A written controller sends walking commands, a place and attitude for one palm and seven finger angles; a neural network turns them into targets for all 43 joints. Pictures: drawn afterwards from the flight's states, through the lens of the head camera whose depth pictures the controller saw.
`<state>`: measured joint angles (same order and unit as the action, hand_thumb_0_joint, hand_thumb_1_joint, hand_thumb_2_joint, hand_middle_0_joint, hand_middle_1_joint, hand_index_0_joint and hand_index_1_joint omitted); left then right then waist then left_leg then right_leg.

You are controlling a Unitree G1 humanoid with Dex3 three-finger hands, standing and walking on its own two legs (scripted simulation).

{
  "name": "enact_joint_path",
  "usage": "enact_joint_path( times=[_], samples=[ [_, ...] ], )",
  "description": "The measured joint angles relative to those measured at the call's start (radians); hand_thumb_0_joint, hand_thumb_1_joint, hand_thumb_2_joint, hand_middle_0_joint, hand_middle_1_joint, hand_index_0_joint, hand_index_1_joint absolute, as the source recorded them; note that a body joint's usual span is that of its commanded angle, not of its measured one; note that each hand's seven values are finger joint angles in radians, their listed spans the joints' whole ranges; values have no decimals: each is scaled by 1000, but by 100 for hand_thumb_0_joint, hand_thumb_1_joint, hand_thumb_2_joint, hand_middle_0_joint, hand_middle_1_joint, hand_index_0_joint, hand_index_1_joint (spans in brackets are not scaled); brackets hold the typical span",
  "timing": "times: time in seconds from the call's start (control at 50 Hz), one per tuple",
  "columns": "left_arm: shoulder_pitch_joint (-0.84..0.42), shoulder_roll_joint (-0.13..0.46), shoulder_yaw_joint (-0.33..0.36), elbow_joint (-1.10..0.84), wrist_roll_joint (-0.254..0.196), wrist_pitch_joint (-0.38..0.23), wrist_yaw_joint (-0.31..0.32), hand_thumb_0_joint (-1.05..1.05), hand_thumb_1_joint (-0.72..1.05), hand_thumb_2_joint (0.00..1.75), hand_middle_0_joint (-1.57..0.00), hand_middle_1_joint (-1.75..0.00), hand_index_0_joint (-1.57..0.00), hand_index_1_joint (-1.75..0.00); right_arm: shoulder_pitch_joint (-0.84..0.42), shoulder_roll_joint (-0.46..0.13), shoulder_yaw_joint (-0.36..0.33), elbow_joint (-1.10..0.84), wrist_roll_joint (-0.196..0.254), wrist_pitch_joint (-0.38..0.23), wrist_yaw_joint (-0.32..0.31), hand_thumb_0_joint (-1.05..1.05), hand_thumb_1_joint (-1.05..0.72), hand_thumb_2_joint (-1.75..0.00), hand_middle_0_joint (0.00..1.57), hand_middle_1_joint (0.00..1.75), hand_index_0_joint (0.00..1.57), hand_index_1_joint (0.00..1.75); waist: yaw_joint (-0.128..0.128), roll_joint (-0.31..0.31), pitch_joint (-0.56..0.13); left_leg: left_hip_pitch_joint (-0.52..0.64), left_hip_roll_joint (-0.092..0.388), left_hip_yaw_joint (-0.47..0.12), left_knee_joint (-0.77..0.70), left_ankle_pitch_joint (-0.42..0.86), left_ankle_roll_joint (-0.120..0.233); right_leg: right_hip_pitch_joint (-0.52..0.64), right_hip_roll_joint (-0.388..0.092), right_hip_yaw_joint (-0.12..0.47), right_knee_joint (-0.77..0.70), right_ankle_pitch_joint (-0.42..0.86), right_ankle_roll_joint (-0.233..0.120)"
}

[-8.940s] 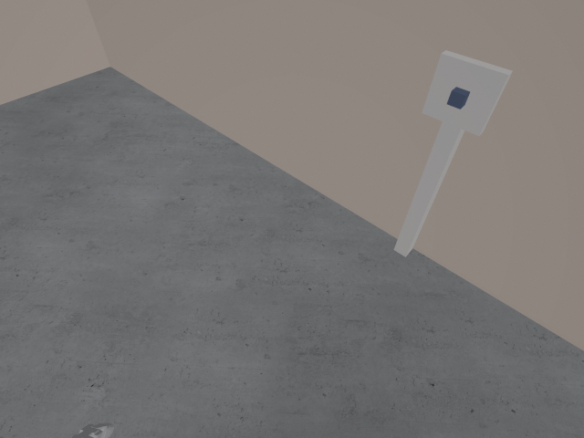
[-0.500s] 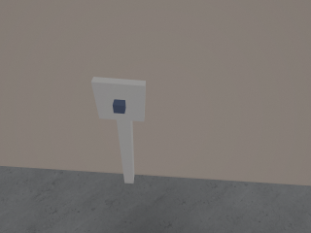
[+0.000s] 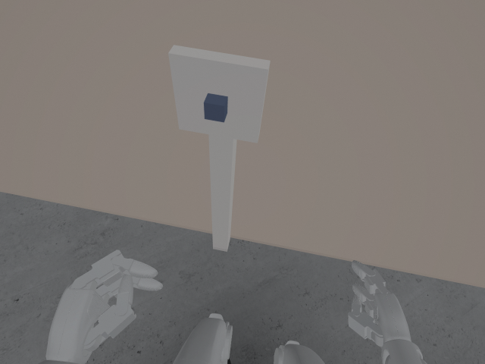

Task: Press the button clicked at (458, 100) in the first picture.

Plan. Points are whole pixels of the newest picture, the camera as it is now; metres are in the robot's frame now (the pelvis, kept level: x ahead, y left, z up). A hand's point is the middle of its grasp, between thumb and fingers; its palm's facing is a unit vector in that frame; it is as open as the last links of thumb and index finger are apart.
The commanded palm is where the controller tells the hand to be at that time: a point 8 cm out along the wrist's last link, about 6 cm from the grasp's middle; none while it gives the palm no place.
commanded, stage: raise the hand and make a fist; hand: left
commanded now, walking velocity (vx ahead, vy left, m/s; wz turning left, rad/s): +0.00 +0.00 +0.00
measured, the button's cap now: (216, 106) +0.55 +0.13 +0.10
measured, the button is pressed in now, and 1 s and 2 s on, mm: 0 0 0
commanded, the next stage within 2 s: aim a knuckle at the button in 1.40 s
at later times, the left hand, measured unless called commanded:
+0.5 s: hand (140, 260) +0.24 +0.18 +0.07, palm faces -0.05 -1.00 -0.04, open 3.1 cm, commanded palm +0.22 +0.24 +0.08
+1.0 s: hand (131, 236) +0.27 +0.20 +0.09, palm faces -0.07 -1.00 -0.05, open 3.1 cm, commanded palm +0.25 +0.25 +0.10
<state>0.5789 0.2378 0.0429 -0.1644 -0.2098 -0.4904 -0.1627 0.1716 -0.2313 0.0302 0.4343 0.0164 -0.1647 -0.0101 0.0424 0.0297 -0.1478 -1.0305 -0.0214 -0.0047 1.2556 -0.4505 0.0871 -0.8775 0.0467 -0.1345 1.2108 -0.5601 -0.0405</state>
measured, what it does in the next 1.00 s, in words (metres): stands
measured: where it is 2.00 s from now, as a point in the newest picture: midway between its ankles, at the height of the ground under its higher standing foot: outside the picture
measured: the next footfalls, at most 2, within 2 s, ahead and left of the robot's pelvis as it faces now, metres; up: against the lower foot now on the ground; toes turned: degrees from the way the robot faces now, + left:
none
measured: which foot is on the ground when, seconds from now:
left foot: down 0.00-1.00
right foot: down 0.00-1.00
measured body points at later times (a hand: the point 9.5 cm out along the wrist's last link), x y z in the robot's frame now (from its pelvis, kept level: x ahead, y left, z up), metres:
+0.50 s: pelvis +0.04 +0.00 +0.02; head +0.10 +0.02 +0.46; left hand +0.24 +0.24 +0.07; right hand +0.22 -0.25 -0.05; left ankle +0.09 +0.06 -0.63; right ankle +0.03 -0.11 -0.63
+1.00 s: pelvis +0.04 +0.00 +0.03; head +0.09 +0.01 +0.48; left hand +0.26 +0.25 +0.09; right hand +0.21 -0.24 -0.04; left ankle +0.09 +0.06 -0.63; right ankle +0.03 -0.11 -0.63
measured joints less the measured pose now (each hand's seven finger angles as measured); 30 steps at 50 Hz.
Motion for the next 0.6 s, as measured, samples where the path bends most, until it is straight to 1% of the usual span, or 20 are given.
enact_joint_path(
  times=[0.04,0.1,0.14,0.18,0.22,0.26,0.34,0.44,0.52,0.6],
  samples=[
    [-44,5,3,2,-3,23,-39,2,90,90,-84,-101,-85,-101,1,12,15,22,5,5,-1,1,-90,-90,20,30,20,30,0,11,1,-20,1,-4,6,-1,2,-18,2,-4,2,-1,-1],
    [-90,16,16,21,-15,113,-89,2,90,90,-93,-110,-93,-110,16,37,25,49,17,20,-7,1,-90,-89,20,30,21,30,-7,20,4,-22,7,1,-6,-4,3,-23,8,3,-12,2,-2],
    [-92,21,31,22,-30,166,-99,2,90,90,-98,-116,-99,-116,35,51,22,62,21,27,-12,1,-90,-89,20,30,21,30,-16,22,5,-5,11,7,-26,-5,3,-9,12,12,-33,5,-1],
    [-75,21,51,16,-46,185,-93,2,90,90,-103,-122,-104,-122,55,60,15,74,21,30,-18,1,-90,-89,20,30,21,30,-25,21,1,16,14,15,-49,-6,2,8,16,23,-57,9,0],
    [-55,19,72,12,-58,173,-82,2,90,90,-109,-128,-109,-128,74,58,5,82,20,30,-20,1,-90,-89,20,30,21,30,-33,19,-5,32,15,20,-66,-9,1,22,18,30,-74,9,1],
    [-41,16,85,12,-63,148,-74,2,90,90,-114,-133,-114,-133,87,46,-5,87,18,26,-21,1,-90,-89,20,30,21,30,-39,19,-11,39,15,21,-72,-14,1,29,18,32,-82,6,2],
    [-39,20,91,22,-64,110,-87,2,90,90,-122,-142,-122,-142,89,13,-28,89,17,21,-20,1,-90,-89,20,30,21,30,-44,16,-18,39,12,24,-67,-27,2,29,16,35,-76,-8,3],
    [-47,29,91,32,-68,116,-101,2,90,90,-127,-147,-127,-147,70,-11,-48,72,22,26,-26,1,-90,-90,20,30,20,30,-46,9,-17,51,11,25,-68,-37,1,41,15,37,-78,-17,3],
    [-52,32,103,33,-73,113,-98,2,90,90,-128,-149,-129,-149,56,-11,-49,52,22,33,-29,1,-90,-90,20,30,20,30,-46,3,-19,71,10,24,-83,-37,-1,61,16,38,-96,-15,2],
    [-74,36,111,48,-76,113,-105,2,90,90,-129,-150,-130,-150,46,-6,-35,33,21,37,-28,1,-90,-90,20,30,20,30,-44,4,-20,83,9,18,-95,-33,-3,77,16,33,-112,-11,0]
  ],
)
